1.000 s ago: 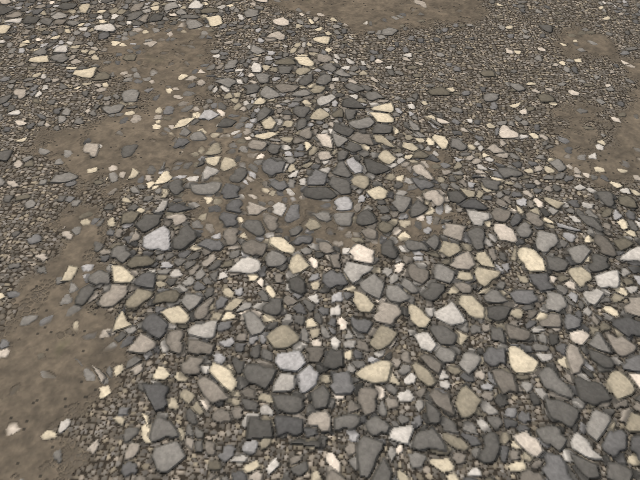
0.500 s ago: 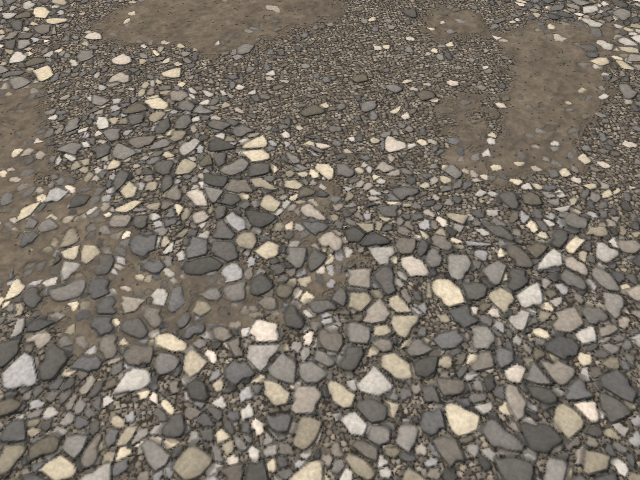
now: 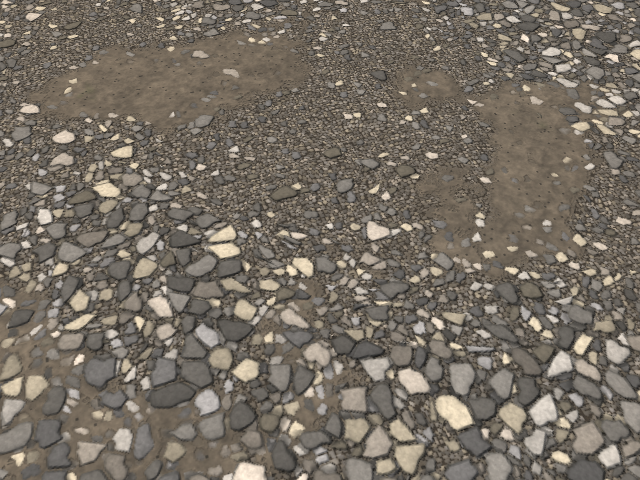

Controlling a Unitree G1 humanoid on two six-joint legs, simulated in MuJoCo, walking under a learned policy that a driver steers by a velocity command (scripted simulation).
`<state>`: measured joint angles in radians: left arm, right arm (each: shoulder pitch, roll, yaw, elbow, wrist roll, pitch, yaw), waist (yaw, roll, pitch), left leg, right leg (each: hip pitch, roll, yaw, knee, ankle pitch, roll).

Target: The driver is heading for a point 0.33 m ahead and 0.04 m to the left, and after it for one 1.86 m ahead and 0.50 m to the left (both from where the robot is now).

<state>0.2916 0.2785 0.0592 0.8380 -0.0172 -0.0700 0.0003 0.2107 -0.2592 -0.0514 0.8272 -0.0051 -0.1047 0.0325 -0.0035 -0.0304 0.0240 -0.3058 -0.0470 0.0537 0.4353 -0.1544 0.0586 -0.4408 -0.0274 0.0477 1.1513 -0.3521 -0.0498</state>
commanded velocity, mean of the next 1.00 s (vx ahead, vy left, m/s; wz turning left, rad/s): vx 0.20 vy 0.00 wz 0.33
